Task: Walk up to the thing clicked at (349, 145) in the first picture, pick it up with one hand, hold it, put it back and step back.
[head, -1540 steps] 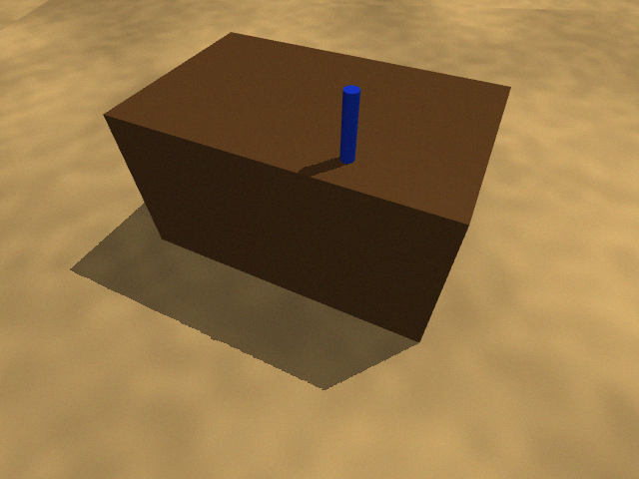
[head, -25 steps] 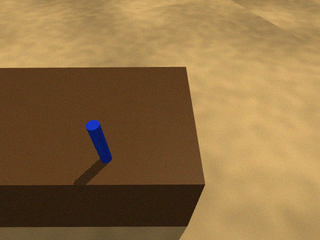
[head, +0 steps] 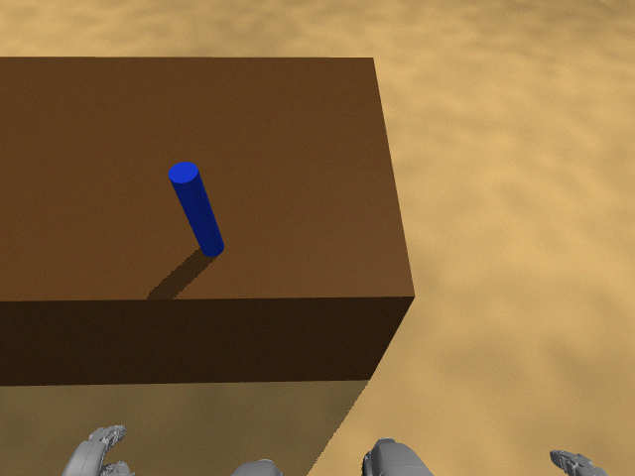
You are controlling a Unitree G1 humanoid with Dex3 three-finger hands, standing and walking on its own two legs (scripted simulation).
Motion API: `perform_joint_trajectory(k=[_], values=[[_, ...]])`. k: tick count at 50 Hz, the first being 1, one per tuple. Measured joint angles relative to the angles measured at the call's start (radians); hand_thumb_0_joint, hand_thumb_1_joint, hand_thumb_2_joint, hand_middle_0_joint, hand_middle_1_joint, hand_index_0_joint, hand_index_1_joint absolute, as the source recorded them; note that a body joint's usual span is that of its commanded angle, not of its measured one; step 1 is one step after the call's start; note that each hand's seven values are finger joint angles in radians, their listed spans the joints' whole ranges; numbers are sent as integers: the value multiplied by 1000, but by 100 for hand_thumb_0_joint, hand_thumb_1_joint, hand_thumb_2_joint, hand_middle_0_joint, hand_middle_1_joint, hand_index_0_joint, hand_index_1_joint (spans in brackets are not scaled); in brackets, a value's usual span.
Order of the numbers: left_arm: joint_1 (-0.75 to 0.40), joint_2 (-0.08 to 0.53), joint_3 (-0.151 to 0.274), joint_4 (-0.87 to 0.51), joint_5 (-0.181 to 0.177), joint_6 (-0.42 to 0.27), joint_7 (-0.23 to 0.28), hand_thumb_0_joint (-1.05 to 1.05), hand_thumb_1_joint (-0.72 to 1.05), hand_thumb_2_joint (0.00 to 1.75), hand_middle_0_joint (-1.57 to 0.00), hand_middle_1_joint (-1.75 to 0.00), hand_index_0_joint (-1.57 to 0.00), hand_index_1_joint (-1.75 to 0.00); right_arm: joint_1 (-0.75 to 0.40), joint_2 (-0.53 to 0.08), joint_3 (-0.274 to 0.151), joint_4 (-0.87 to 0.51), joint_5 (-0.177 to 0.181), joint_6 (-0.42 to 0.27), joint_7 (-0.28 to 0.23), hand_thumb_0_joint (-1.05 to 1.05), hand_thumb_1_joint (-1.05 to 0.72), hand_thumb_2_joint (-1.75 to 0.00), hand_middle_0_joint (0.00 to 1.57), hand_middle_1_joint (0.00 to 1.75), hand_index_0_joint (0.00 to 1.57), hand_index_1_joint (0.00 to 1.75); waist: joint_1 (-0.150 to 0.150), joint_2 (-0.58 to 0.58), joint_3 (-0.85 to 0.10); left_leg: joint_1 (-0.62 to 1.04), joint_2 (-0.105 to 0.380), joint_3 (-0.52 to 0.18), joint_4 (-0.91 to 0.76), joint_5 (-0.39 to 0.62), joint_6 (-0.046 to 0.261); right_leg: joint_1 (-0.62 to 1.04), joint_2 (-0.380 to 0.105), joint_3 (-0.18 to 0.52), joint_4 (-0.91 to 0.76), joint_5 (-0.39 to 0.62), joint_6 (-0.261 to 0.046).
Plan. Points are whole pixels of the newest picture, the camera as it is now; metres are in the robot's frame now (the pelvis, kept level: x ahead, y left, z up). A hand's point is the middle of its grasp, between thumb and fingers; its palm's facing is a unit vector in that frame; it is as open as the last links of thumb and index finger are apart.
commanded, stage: step back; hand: left
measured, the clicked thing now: (200, 215) +0.51 +0.20 -0.05
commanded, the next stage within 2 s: none
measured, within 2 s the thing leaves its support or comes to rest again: neither
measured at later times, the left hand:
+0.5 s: hand out of the picture +0.02 +0.24 -0.13, palm faces -0.06 -0.92 -0.39, open 7.4 cm
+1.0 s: hand out of the picture -0.17 +0.27 -0.14, palm faces -0.03 -0.93 -0.37, open 7.4 cm
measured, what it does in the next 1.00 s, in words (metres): walks backwards: right foot, then left foot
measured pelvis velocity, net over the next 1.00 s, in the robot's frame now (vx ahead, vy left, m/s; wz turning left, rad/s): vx -0.25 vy -0.01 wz -0.04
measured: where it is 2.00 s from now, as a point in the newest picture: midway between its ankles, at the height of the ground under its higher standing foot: outside the picture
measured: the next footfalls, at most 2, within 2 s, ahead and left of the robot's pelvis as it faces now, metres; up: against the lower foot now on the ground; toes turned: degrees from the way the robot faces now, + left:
right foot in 0.36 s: -0.04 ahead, -0.13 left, +0.00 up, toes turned +0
left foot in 0.68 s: -0.13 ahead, +0.11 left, +0.00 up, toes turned -1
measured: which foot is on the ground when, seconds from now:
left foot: down 0.00-0.38, up 0.40-0.66, down 0.68-1.00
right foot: down 0.00-0.00, up 0.02-0.34, down 0.36-0.70, up 0.72-1.00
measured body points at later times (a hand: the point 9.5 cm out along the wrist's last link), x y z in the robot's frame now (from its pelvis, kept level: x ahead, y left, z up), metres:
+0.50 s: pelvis -0.10 -0.01 +0.01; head -0.04 -0.03 +0.46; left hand +0.02 +0.29 -0.10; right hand -0.03 -0.34 -0.12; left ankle -0.09 +0.13 -0.65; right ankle -0.08 -0.13 -0.72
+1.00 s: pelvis -0.25 -0.01 +0.01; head -0.19 +0.02 +0.46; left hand -0.17 +0.31 -0.12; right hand -0.13 -0.32 -0.08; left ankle -0.17 +0.11 -0.72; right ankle -0.30 -0.16 -0.66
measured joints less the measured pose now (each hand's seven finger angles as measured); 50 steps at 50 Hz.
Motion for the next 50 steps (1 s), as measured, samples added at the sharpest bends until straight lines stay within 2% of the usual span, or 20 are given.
perform_joint_trajectory(k=[1, 4, 6, 8, 11, 15, 17, 19, 22, 24, 27, 32, 34, 36, 38, 39, 41, 43, 46, 50], values=[[-7, 5, 0, -10, -2, 5, 3, 1, 90, 90, -20, -30, -21, -30, 16, 2, -3, -6, -8, -7, -1, 0, -90, -90, 21, 30, 20, 30, -5, -3, -5, 5, 1, -5, -27, 5, -25, -29, 7, 9, 40, -17, -15], [-31, 20, 15, -26, -5, 12, 23, 1, 90, 90, -20, -30, -21, -30, 45, 35, 7, -2, -28, -12, -1, 0, -90, -90, 21, 30, 20, 30, -1, -36, 26, -7, 1, 4, -1, 4, -33, -75, 99, 109, 253, -243, -44], [-24, 22, 17, -28, -10, 9, 28, 1, 91, 90, -20, -30, -20, -30, 63, 55, 15, 1, -33, -9, -7, 0, -90, -90, 21, 30, 20, 30, -5, -39, 28, -2, 14, 1, -31, 30, -34, -93, 154, 117, 393, -282, -47], [-6, 19, 18, -32, -14, 6, 24, 1, 91, 90, -20, -30, -20, -30, 75, 65, 20, -5, -36, -8, -17, 1, -90, -90, 21, 30, 21, 30, -4, -36, 26, 2, 28, 7, -66, 58, -33, -91, 173, 101, 466, -275, -40], [26, 10, 21, -39, -12, 5, 14, 1, 91, 90, -20, -30, -20, -30, 84, 66, 21, -30, -36, -15, -28, 1, -90, -90, 21, 30, 21, 30, -6, -22, 31, 3, 45, 18, -98, 89, -34, -39, 162, 73, 427, -276, -19], [60, 0, 27, -45, -10, 3, 2, 1, 91, 90, -20, -30, -20, -30, 80, 50, 25, -64, -32, -18, -32, 1, -90, -90, 21, 30, 21, 30, -6, -3, 32, -22, 64, 37, -90, 108, -46, 67, 111, 25, 198, -247, -15], [74, -5, 31, -44, -7, -5, -2, 1, 90, 90, -20, -30, -20, -30, 75, 37, 27, -72, -27, -11, -30, 1, -90, -90, 21, 30, 21, 30, -1, 8, 25, -49, 73, 43, -57, 103, -58, 142, 89, -3, 13, -154, -30], [76, -26, 35, -35, 3, -14, -2, 1, 91, 90, -20, -30, -20, -30, 57, 18, 25, -68, -17, -2, -31, 1, -90, -90, 21, 30, 21, 30, -12, 57, 36, -73, 95, 8, -15, 101, -60, 168, 111, -35, -44, -87, -38], [92, -38, 27, -49, 1, -16, -11, 1, 90, 90, -20, -30, -21, -30, 49, 18, 23, -55, -7, 15, -39, 1, -90, -90, 21, 30, 21, 30, 2, 47, 21, -128, -1, -78, 196, -98, -51, 145, 85, -29, -28, -81, -51], [96, -50, 24, -58, -3, -13, -8, 1, 90, 90, -20, -30, -21, -30, 55, 11, 25, -57, 0, 12, -41, 1, -90, -90, 21, 30, 21, 30, 9, 47, 8, -151, -53, -111, 323, -112, -55, 138, 68, -26, -52, -55, -49], [88, -57, 23, -82, 1, -9, -2, 1, 90, 90, -20, -30, -21, -30, 70, 2, 30, -63, 1, 0, -44, 1, -90, -90, 21, 30, 20, 30, 16, 49, -4, -138, -77, -115, 373, -106, -67, 116, 51, -34, -76, -19, -46], [59, -44, 20, -133, 5, -12, 7, 1, 90, 90, -20, -30, -21, -30, 91, 4, 33, -63, -10, -3, -39, 1, -90, -90, 21, 30, 20, 30, 19, 37, -1, -22, -34, -55, 131, -108, -70, 66, 26, -70, -60, 12, -34], [51, -30, 18, -149, -1, -9, 5, 1, 90, 90, -20, -30, -21, -30, 95, 8, 31, -62, -16, -10, -33, 1, -90, -90, 21, 30, 20, 30, 16, 25, 2, 45, -15, -25, -40, -25, -60, 34, 15, -83, -24, 11, -25], [39, -10, 20, -147, -7, 1, 4, 1, 90, 90, -20, -30, -21, -30, 88, 29, 27, -56, -30, -16, -28, 1, -90, -90, 21, 30, 20, 30, 23, -21, 21, 58, -37, -1, -83, 47, -34, 7, -2, -55, 25, -16, -25], [45, -7, 28, -126, -9, 13, 11, 1, 90, 90, -20, -30, -21, -30, 88, 39, 33, -61, -39, -17, -15, 1, -90, -90, 21, 30, 21, 30, 17, -21, 19, 40, -25, -7, -70, 54, -22, -28, 63, 9, 164, -200, -33], [51, -5, 31, -114, -10, 19, 14, 1, 90, 90, -20, -30, -21, -30, 88, 44, 35, -62, -41, -19, -13, 1, -90, -90, 21, 30, 21, 30, 11, -17, 15, 37, -14, -14, -79, 66, -21, -45, 103, 39, 260, -248, -37], [69, 3, 38, -96, -18, 22, 17, 1, 90, 90, -20, -30, -20, -30, 84, 57, 41, -62, -41, -18, -17, 1, -90, -90, 21, 30, 21, 30, 14, -21, 3, 36, 3, -13, -119, 103, -23, -70, 158, 78, 426, -266, -40], [92, 8, 44, -90, -19, 17, 14, 1, 90, 90, -20, -30, -20, -30, 76, 62, 41, -69, -40, -18, -21, 1, -90, -90, 21, 30, 21, 30, 22, -22, -3, 29, 18, -8, -153, 137, -25, -67, 175, 84, 512, -252, -31], [128, 10, 49, -84, -12, 14, 10, 1, 91, 90, -20, -30, -20, -30, 55, 62, 35, -91, -36, -20, -26, 1, -90, -90, 21, 30, 21, 30, 33, -17, -1, 9, 39, 2, -176, 177, -28, -17, 164, 81, 501, -250, -6], [156, 12, 47, -67, -8, 18, 2, 1, 91, 90, -20, -30, -20, -30, 24, 54, 30, -127, -35, -22, -26, 1, -90, -90, 21, 30, 21, 30, 40, -9, 9, -38, 63, 18, -169, 214, -36, 81, 119, 54, 321, -258, 8]])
